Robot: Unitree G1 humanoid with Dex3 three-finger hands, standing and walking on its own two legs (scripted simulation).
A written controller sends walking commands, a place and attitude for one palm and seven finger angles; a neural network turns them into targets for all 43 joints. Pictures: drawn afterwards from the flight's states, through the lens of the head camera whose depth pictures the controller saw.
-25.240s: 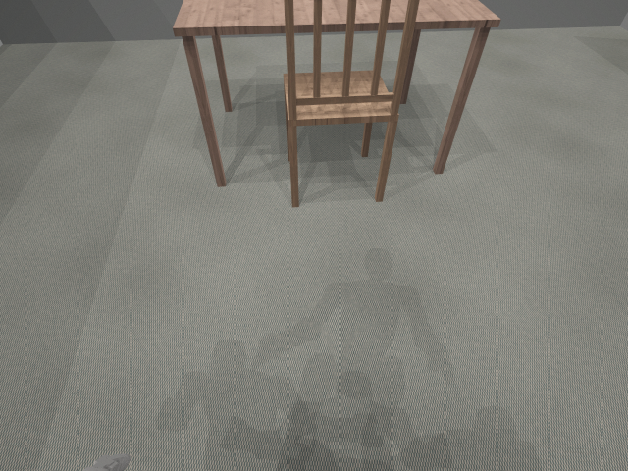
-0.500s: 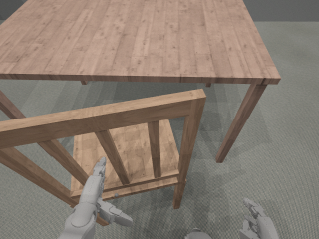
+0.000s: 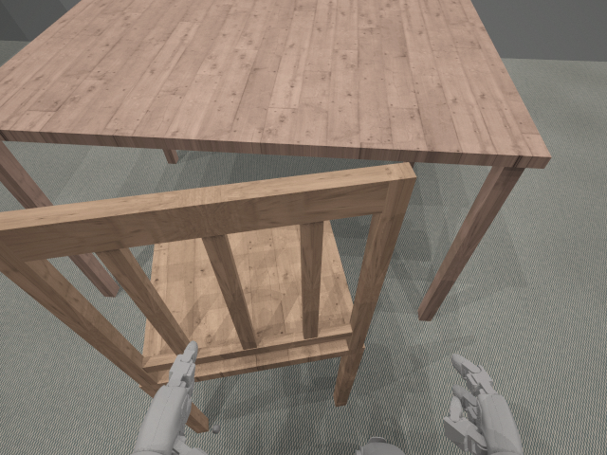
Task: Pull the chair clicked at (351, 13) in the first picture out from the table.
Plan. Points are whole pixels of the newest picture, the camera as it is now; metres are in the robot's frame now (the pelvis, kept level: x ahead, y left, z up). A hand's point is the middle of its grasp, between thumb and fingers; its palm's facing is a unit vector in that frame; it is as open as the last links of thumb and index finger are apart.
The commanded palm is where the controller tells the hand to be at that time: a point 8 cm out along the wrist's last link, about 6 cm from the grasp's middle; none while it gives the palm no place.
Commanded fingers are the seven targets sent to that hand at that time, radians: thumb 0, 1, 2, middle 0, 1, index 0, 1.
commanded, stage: draw the fingers out of the gap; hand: left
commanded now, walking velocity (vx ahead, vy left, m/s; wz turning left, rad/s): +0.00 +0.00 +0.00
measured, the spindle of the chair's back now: (235, 300) +0.33 +0.11 +0.00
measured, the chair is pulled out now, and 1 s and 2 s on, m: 0.17 0.17 0.17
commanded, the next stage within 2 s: draw the hand back to the body in 0.02 s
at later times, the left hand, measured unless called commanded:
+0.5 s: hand (181, 417) +0.17 +0.13 +0.06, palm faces -0.09 -0.99 -0.06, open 17.5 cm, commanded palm +0.13 +0.21 +0.08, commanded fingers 0.00 -0.55 0.20 0.00 0.00 0.00 0.00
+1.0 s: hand (63, 373) +0.19 +0.22 +0.14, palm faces +0.31 -0.87 -0.39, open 14.2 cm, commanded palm +0.14 +0.27 +0.17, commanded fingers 0.00 0.32 0.62 -0.12 -0.18 -0.12 -0.18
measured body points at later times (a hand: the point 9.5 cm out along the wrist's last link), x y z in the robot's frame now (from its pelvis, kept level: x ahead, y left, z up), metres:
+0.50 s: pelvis -0.01 +0.00 -0.03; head +0.04 -0.01 +0.42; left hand +0.17 +0.19 +0.06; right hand +0.18 -0.23 -0.10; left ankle -0.03 +0.12 -0.68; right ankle +0.04 -0.13 -0.68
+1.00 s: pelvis +0.02 +0.00 +0.04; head +0.01 -0.02 +0.49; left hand +0.17 +0.26 +0.17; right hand +0.21 -0.22 -0.03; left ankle -0.03 +0.12 -0.68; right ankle +0.04 -0.13 -0.68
